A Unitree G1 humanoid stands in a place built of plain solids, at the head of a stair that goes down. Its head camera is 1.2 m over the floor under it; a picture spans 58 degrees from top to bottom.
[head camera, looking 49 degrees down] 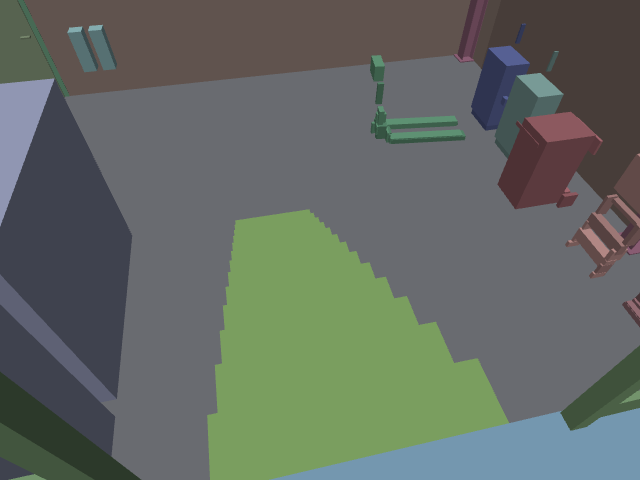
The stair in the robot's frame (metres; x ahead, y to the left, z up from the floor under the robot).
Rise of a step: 0.20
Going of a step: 0.27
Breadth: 0.93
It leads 12 degrees to the left of straight ahead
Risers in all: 14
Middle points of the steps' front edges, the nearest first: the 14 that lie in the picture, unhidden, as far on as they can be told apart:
0.32 -0.15 0.00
0.58 -0.09 -0.20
0.84 -0.04 -0.40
1.11 0.02 -0.61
1.37 0.08 -0.81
1.64 0.13 -1.01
1.90 0.19 -1.22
2.17 0.25 -1.42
2.43 0.30 -1.62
2.69 0.36 -1.82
2.96 0.42 -2.03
3.22 0.47 -2.23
3.49 0.53 -2.43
3.75 0.59 -2.64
